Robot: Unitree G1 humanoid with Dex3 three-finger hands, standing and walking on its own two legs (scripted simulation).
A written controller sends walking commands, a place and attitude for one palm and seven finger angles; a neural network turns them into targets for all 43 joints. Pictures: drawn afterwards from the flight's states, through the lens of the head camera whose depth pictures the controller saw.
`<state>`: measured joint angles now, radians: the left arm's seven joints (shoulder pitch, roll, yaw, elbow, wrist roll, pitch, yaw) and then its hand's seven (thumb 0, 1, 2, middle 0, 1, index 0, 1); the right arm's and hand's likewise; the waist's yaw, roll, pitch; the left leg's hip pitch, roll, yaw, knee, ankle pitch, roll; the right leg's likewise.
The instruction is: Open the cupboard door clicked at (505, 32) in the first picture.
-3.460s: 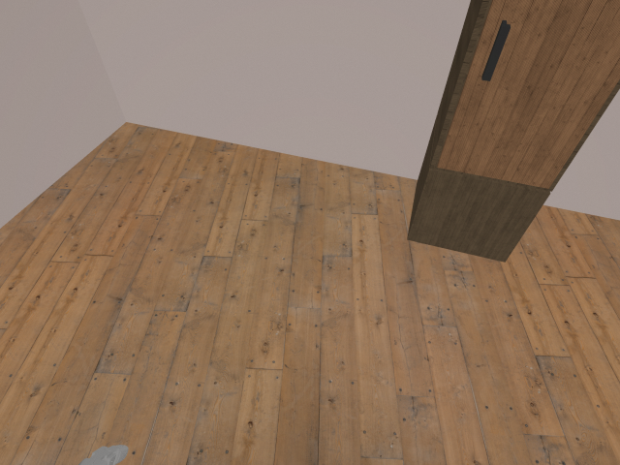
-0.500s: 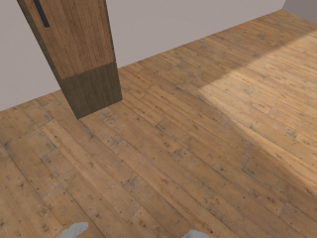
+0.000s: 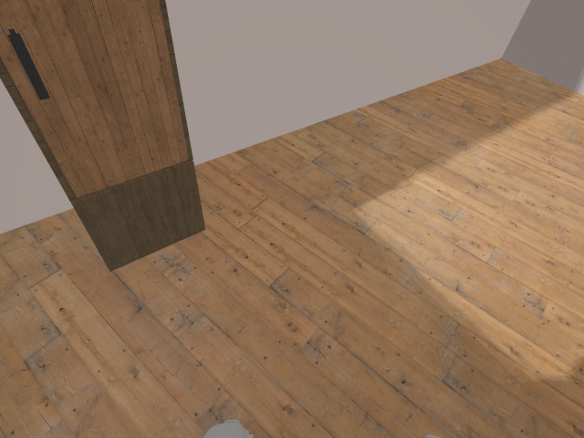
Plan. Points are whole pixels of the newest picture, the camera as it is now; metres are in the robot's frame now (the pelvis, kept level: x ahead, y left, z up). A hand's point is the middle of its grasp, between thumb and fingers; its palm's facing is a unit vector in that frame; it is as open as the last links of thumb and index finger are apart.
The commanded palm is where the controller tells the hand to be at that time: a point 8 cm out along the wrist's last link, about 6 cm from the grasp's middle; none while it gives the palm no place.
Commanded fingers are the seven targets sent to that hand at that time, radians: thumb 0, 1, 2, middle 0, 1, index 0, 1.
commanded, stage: walk to a spot facing it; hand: left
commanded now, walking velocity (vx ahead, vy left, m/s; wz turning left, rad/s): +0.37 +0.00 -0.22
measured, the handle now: (28, 64) +0.77 +0.68 +0.08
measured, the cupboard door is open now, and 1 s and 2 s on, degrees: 0 0 0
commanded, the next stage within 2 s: turn to face it in 0.48 s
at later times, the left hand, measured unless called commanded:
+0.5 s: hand (194, 344) +0.29 +0.20 -0.16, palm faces -0.16 -0.98 -0.15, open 7.4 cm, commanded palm none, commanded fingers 0.00 0.90 0.90 -0.20 -0.30 -0.20 -0.30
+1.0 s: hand (244, 278) +0.44 +0.14 -0.16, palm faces -0.12 -0.98 -0.15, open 7.3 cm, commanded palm none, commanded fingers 0.00 0.90 0.90 -0.20 -0.30 -0.20 -0.30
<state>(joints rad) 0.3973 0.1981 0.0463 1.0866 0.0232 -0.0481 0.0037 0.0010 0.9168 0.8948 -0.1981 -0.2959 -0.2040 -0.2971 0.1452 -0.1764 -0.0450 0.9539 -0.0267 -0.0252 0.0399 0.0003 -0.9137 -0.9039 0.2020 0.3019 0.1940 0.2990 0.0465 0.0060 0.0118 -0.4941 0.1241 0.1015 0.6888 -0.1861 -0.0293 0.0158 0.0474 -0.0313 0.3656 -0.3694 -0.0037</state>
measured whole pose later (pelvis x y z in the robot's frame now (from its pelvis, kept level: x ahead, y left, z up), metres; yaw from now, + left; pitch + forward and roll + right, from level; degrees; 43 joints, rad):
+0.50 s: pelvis +0.19 +0.04 +0.01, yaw -13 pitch -2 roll -1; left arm 0.20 0.18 0.10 1.02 0.03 0.05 -0.03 0.00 0.91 0.90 -0.19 -0.30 -0.20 -0.30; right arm 0.44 -0.11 -0.03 1.10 -0.03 -0.06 -0.03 0.00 -0.92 -0.90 0.20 0.30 0.20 0.30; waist -0.02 -0.02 0.04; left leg 0.02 0.04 0.37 0.38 -0.37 0.04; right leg -0.62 -0.09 -0.10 0.96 -0.14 0.03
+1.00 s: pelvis +0.29 +0.00 +0.00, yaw -8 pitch -1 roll -1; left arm 0.11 0.13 0.04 0.96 0.02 0.00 0.02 -0.01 0.92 0.89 -0.20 -0.30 -0.21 -0.30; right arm 0.25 -0.17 -0.06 1.00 -0.02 0.05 0.00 0.01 -0.93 -0.90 0.20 0.30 0.19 0.30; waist -0.02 0.00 0.04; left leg -0.42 0.12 0.10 0.90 -0.43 -0.05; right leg -0.27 -0.08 -0.30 0.54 -0.25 -0.05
